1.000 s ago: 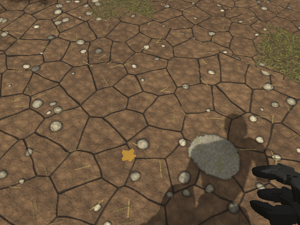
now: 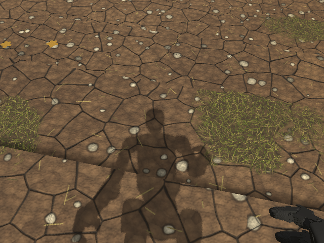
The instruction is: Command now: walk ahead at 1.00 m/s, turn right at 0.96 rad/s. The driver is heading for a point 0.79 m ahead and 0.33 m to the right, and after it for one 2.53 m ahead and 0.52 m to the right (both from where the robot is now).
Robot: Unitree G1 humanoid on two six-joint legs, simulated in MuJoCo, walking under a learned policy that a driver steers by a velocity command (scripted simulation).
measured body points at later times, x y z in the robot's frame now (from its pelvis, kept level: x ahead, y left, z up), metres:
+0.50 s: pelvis +0.43 -0.05 -0.01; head +0.47 -0.05 +0.43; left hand +0.69 +0.12 -0.12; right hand +0.36 -0.31 -0.13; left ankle +0.31 +0.16 -0.58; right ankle +0.48 -0.09 -0.71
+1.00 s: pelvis +0.86 -0.19 -0.15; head +0.88 -0.21 +0.30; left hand +1.10 -0.02 -0.28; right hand +0.72 -0.44 -0.27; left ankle +0.97 -0.15 -0.88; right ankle +0.63 -0.16 -0.61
